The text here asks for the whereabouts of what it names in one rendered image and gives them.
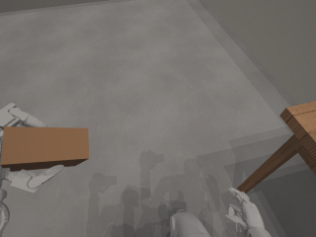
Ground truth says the table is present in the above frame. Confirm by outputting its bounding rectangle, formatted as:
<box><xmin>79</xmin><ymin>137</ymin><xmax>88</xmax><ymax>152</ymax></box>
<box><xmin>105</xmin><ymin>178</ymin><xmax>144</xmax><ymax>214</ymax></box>
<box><xmin>236</xmin><ymin>101</ymin><xmax>316</xmax><ymax>194</ymax></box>

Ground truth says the robot right hand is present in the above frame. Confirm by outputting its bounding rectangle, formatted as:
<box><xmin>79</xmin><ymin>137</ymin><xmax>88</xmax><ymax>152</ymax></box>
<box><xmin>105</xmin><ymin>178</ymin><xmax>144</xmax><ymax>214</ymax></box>
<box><xmin>225</xmin><ymin>187</ymin><xmax>265</xmax><ymax>237</ymax></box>

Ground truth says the robot left forearm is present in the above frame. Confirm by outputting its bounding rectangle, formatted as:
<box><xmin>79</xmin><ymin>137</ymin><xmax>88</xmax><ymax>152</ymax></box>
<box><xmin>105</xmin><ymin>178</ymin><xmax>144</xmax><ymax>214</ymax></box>
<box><xmin>0</xmin><ymin>189</ymin><xmax>10</xmax><ymax>237</ymax></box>

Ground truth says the robot left hand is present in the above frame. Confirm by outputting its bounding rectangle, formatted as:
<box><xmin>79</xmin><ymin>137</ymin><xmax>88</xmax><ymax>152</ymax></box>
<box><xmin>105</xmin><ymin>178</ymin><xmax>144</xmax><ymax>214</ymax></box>
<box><xmin>0</xmin><ymin>103</ymin><xmax>65</xmax><ymax>193</ymax></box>

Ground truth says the robot right forearm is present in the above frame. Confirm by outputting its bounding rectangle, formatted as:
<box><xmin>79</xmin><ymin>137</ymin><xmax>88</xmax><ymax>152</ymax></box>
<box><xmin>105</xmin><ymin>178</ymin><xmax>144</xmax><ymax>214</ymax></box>
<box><xmin>246</xmin><ymin>227</ymin><xmax>272</xmax><ymax>237</ymax></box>

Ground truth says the sponge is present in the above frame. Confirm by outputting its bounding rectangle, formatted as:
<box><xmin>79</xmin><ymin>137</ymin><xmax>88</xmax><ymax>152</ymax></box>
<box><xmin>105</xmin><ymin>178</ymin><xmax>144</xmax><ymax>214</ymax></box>
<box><xmin>0</xmin><ymin>126</ymin><xmax>90</xmax><ymax>172</ymax></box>

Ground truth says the right robot thigh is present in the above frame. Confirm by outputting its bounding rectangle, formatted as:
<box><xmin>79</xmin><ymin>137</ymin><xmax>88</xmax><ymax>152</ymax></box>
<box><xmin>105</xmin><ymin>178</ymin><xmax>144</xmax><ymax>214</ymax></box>
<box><xmin>170</xmin><ymin>212</ymin><xmax>211</xmax><ymax>237</ymax></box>

